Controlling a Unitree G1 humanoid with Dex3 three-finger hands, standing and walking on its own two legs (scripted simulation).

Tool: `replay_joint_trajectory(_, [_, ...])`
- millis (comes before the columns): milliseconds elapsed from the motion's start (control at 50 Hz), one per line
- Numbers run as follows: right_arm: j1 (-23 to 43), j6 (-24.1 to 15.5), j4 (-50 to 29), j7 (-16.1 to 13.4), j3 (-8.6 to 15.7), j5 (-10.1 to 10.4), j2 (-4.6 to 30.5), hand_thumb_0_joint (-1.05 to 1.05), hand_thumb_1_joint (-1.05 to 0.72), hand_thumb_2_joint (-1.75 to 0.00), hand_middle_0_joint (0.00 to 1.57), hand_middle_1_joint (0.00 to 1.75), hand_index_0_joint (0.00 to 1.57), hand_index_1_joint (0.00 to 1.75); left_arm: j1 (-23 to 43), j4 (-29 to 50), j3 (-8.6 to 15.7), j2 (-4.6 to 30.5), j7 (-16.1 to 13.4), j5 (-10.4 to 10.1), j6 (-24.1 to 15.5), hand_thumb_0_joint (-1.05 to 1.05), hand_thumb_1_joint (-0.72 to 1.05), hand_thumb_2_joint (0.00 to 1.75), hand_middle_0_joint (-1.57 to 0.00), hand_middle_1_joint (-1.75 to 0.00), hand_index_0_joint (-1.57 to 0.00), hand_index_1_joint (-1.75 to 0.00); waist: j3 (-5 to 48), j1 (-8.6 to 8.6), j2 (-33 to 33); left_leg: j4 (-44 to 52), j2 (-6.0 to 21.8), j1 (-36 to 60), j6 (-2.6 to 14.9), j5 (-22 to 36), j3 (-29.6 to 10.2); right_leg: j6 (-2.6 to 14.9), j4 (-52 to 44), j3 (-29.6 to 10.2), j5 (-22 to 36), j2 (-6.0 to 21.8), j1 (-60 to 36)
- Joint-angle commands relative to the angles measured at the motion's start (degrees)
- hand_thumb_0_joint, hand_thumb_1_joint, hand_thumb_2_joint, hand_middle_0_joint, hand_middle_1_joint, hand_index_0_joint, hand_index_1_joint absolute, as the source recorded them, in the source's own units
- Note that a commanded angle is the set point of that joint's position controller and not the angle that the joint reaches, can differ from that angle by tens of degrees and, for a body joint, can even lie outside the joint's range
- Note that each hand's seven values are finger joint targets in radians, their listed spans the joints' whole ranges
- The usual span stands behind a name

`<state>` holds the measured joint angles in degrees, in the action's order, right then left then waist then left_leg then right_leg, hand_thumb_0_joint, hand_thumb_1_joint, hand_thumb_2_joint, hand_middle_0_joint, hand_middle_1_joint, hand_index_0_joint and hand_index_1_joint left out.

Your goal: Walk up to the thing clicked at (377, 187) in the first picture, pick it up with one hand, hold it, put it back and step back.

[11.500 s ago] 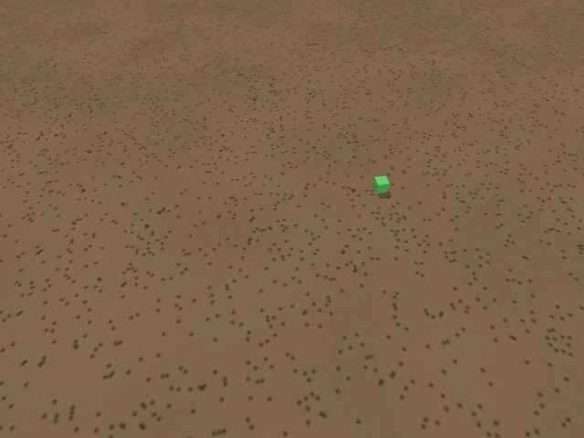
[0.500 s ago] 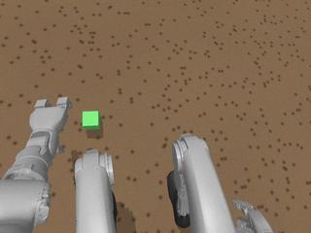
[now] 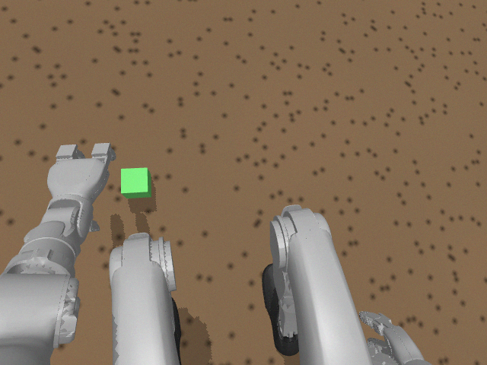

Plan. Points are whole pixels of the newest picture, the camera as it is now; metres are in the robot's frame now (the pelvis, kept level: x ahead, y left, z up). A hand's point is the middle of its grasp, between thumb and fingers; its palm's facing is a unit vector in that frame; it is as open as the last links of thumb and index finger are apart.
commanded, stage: rise first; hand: left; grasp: from above
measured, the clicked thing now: (136, 183) +0.47 +0.16 -0.33
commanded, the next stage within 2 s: approach in 0.52 s
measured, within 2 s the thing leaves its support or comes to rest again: neither
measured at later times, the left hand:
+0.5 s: hand (99, 193) +0.42 +0.21 -0.19, palm faces -0.46 +0.02 -0.89, open 14.0 cm
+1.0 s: hand (137, 165) +0.47 +0.14 -0.19, palm faces -0.41 +0.02 -0.91, open 13.7 cm
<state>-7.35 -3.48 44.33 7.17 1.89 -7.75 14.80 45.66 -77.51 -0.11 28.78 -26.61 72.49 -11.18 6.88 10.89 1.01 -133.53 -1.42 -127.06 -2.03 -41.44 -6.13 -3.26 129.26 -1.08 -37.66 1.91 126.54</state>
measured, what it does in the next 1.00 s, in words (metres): stands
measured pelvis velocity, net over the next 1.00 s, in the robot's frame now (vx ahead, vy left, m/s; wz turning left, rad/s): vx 0.00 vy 0.00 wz -0.01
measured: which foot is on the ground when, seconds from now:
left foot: down 0.00-1.00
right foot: down 0.00-1.00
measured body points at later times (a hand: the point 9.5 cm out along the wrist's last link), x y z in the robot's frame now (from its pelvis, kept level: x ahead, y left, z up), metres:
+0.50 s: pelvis +0.00 +0.00 -0.01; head +0.22 +0.03 +0.38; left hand +0.44 +0.20 -0.13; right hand +0.06 -0.28 -0.13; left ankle +0.07 +0.13 -0.32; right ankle +0.10 -0.14 -0.32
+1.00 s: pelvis +0.00 +0.00 -0.02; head +0.23 +0.03 +0.36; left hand +0.49 +0.13 -0.14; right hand +0.02 -0.28 -0.13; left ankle +0.07 +0.13 -0.32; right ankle +0.10 -0.14 -0.32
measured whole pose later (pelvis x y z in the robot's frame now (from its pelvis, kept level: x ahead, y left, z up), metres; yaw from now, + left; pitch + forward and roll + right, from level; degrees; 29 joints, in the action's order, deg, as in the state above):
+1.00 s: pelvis +0.00 +0.00 -0.02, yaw -1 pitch +35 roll -5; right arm -8.0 -5.7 45.7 9.7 -1.1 -12.3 15.5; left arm 60.1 -92.3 -1.9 27.0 -32.7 76.0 -7.7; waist 5.1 17.9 1.0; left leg -137.1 -1.5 -130.8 -2.8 -41.1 -7.2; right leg -2.9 132.5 -0.6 -36.6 1.3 130.6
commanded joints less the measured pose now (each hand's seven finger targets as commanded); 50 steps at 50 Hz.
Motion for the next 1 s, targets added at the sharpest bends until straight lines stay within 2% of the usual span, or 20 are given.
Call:
replay_joint_trajectory(0, [-10.0,-0.3,-1.5,-0.6,4.5,0.1,12.6,0.00,-0.91,-0.91,0.20,0.30,0.20,0.30,16.2,6.9,1.8,11.0,-3.0,-0.3,-0.4,0.00,-0.52,0.98,-0.09,-0.95,-0.09,-0.95,36.2,1.11,8.5,14.7,-1.4,25.1,4.09,9.5,6.3,4.91,-13.1,7.0,9.6,-1.2,-19.5])
replay_joint_trajectory(100, [-10.1,-0.4,-1.6,-0.3,4.4,-0.1,12.8,0.00,-0.91,-0.90,0.20,0.30,0.20,0.30,16.5,7.3,0.6,9.4,-3.1,0.0,-0.2,0.00,-0.51,0.97,-0.09,-0.95,-0.09,-0.95,36.0,1.84,9.1,14.6,-1.3,25.6,4.02,10.8,6.2,4.74,-12.6,7.2,10.9,-1.2,-19.6])
replay_joint_trajectory(120, [-9.8,-0.3,-1.7,-0.3,4.7,0.1,13.0,0.00,-0.90,-0.90,0.20,0.30,0.20,0.30,17.7,8.1,1.3,10.9,-3.3,-0.1,-0.3,0.00,-0.51,0.96,-0.08,-0.96,-0.09,-0.95,36.6,1.59,9.2,14.4,-1.3,25.0,4.15,10.1,6.4,4.82,-12.7,7.2,10.5,-1.3,-19.9])
replay_joint_trajectory(180, [-10.1,-0.3,-1.6,-0.4,4.6,-0.1,12.9,0.00,-0.90,-0.90,0.20,0.30,0.20,0.30,17.1,7.7,1.4,10.8,-3.5,0.0,-0.3,0.00,-0.49,0.95,-0.09,-0.95,-0.10,-0.94,37.1,1.49,8.9,14.3,-1.4,24.7,4.15,10.2,6.4,4.78,-12.6,7.1,10.5,-1.3,-20.3])
replay_joint_trajectory(240, [-9.9,-0.4,-1.4,-0.2,4.5,-0.2,12.9,0.00,-0.91,-0.90,0.20,0.30,0.20,0.30,17.5,6.9,0.0,9.2,-3.4,0.6,-0.3,0.00,-0.51,0.96,-0.08,-0.96,-0.09,-0.96,36.4,2.29,9.2,14.1,-1.3,25.7,4.00,10.6,6.2,4.80,-12.2,7.4,11.0,-1.5,-19.3])
replay_joint_trajectory(320, [-10.2,-0.2,-1.5,-0.3,4.3,-0.3,13.1,0.00,-0.91,-0.91,0.20,0.30,0.20,0.30,17.1,6.4,1.0,10.4,-3.8,0.7,-0.1,0.00,-0.50,0.96,-0.08,-0.97,-0.09,-0.96,37.4,1.71,9.3,13.7,-1.4,25.3,4.00,11.2,6.5,4.72,-12.0,7.1,11.5,-1.4,-20.2])
replay_joint_trajectory(380, [-9.9,-0.4,-1.5,-0.1,3.9,-0.5,13.1,0.00,-0.91,-0.90,0.20,0.30,0.20,0.30,18.7,4.0,-0.1,8.9,-3.9,0.8,-0.2,0.00,-0.51,0.96,-0.08,-0.97,-0.09,-0.96,33.9,3.06,8.5,13.3,-1.5,22.7,4.25,8.5,6.5,4.81,-12.3,7.4,9.2,-1.5,-18.4])
replay_joint_trajectory(560, [-10.1,-0.9,-1.4,-0.1,3.7,-0.7,13.5,0.00,-0.91,-0.91,0.20,0.30,0.20,0.30,20.0,2.9,0.6,10.1,-4.7,0.8,-0.3,0.00,-0.52,0.97,-0.07,-1.00,-0.08,-0.99,34.3,2.97,8.4,13.8,-1.7,22.5,4.17,7.0,6.2,4.94,-11.8,7.7,7.4,-1.4,-17.4])
replay_joint_trajectory(600, [-10.5,-1.1,-1.1,0.1,3.5,-1.0,13.5,0.00,-0.91,-0.90,0.20,0.30,0.20,0.30,19.7,2.8,0.2,9.0,-4.9,1.0,-0.2,0.00,-0.55,1.03,-0.08,-0.98,-0.06,-1.00,34.5,3.58,9.0,13.7,-1.6,23.4,4.06,8.3,6.1,4.80,-11.3,7.9,8.7,-1.4,-17.5])
replay_joint_trajectory(660, [-11.2,-1.1,-0.8,0.1,3.6,-1.0,13.5,0.00,-0.90,-0.89,0.20,0.30,0.20,0.30,23.8,4.3,-0.7,8.3,-5.2,1.0,0.2,0.00,-0.46,0.91,-0.06,-1.04,-0.11,-0.98,37.2,4.24,9.8,12.8,-1.7,23.9,4.06,9.4,6.5,4.93,-11.6,7.3,10.4,-1.5,-19.0])
replay_joint_trajectory(700, [-11.0,-1.5,-0.1,0.3,3.2,-1.7,13.1,0.00,-0.90,-0.89,0.20,0.30,0.20,0.30,26.2,-0.3,-2.6,5.0,-5.6,0.7,0.7,0.00,-0.45,0.91,-0.07,-1.04,-0.12,-0.99,33.2,6.23,7.8,11.9,-1.5,21.2,4.18,7.1,6.3,4.95,-12.1,7.6,8.5,-1.7,-16.6])
replay_joint_trajectory(740, [-12.3,-1.5,0.7,0.1,3.0,-1.7,13.3,0.00,-0.90,-0.89,0.20,0.30,0.20,0.30,30.2,-0.4,-3.4,4.0,-5.9,0.8,0.8,0.00,-0.46,0.91,-0.06,-1.05,-0.12,-0.99,33.7,7.29,8.4,12.2,-1.5,21.3,4.13,7.3,6.1,4.94,-12.4,7.6,8.6,-1.6,-16.3])
replay_joint_trajectory(820, [-12.5,-2.2,1.7,0.8,2.1,-3.3,13.7,0.00,-0.90,-0.89,0.20,0.30,0.20,0.30,35.1,-4.2,-3.6,4.3,-6.9,1.4,1.3,0.00,-0.44,0.90,-0.06,-1.05,-0.11,-0.99,33.8,8.75,9.9,11.4,-1.5,21.6,3.86,7.6,6.0,4.90,-11.1,8.2,9.0,-1.6,-16.0])
replay_joint_trajectory(840, [-12.3,-2.1,1.5,0.8,2.0,-3.3,13.8,0.00,-0.90,-0.89,0.20,0.30,0.20,0.30,34.5,-4.7,-3.4,5.0,-7.1,1.7,1.7,0.00,-0.43,0.90,-0.05,-1.07,-0.12,-1.00,35.3,7.91,11.0,11.7,-1.6,22.5,3.74,8.1,6.2,5.10,-11.0,8.1,9.6,-1.6,-16.9])
replay_joint_trajectory(860, [-12.4,-2.3,1.4,1.1,1.6,-3.9,13.8,0.00,-0.90,-0.89,0.20,0.30,0.20,0.30,34.6,-6.6,-2.6,6.1,-7.6,2.2,2.2,0.00,-0.44,0.90,-0.05,-1.07,-0.12,-1.00,35.1,8.31,11.5,11.3,-1.7,22.1,3.72,8.3,6.4,5.01,-10.6,8.0,9.9,-1.5,-17.0])
replay_joint_trajectory(880, [-11.6,-2.2,1.0,1.4,1.4,-4.0,13.8,0.00,-0.90,-0.89,0.20,0.30,0.20,0.30,32.9,-7.8,-2.3,6.7,-8.0,2.4,2.8,0.00,-0.43,0.89,-0.06,-1.06,-0.12,-1.00,35.5,7.14,12.4,11.8,-1.7,22.3,3.61,8.4,6.6,5.19,-10.5,8.0,9.9,-1.7,-17.4])
replay_joint_trajectory(900, [-11.5,-2.4,1.2,1.8,1.0,-4.4,13.6,0.00,-0.90,-0.89,0.20,0.30,0.20,0.30,33.6,-10.2,-2.0,6.6,-8.3,2.8,3.4,0.00,-0.43,0.89,-0.06,-1.06,-0.12,-0.99,33.7,8.26,11.5,11.0,-1.7,20.9,3.76,7.9,6.6,5.09,-10.2,8.2,9.8,-1.8,-16.6])
replay_joint_trajectory(940, [-12.1,-2.5,1.0,2.5,0.9,-4.6,14.1,0.00,-0.90,-0.89,0.20,0.30,0.20,0.30,34.4,-8.2,-0.1,9.0,-9.0,3.0,4.1,0.00,-0.44,0.89,-0.06,-1.06,-0.12,-0.99,35.5,7.55,12.9,11.3,-1.8,21.4,3.83,8.8,6.7,5.17,-10.2,8.1,11.0,-1.6,-17.8])
replay_joint_trajectory(960, [-10.8,-2.3,0.0,2.8,0.6,-4.6,13.7,0.00,-0.90,-0.89,0.20,0.30,0.20,0.30,29.8,-10.1,-0.3,8.2,-9.0,2.9,5.1,0.00,-0.44,0.89,-0.06,-1.07,-0.12,-1.00,37.6,6.06,13.9,11.6,-1.9,22.0,3.78,9.5,7.0,5.34,-10.1,7.9,11.6,-1.8,-19.2])
replay_joint_trajectory(980, [-10.3,-2.3,-0.3,3.1,0.6,-4.5,13.9,0.00,-0.91,-0.89,0.20,0.30,0.20,0.30,29.0,-10.4,0.1,8.5,-9.2,2.6,5.8,0.00,-0.44,0.89,-0.06,-1.06,-0.13,-0.99,37.5,6.09,13.8,11.4,-1.8,21.7,3.85,9.8,7.1,5.22,-9.6,8.1,12.2,-2.0,-19.2])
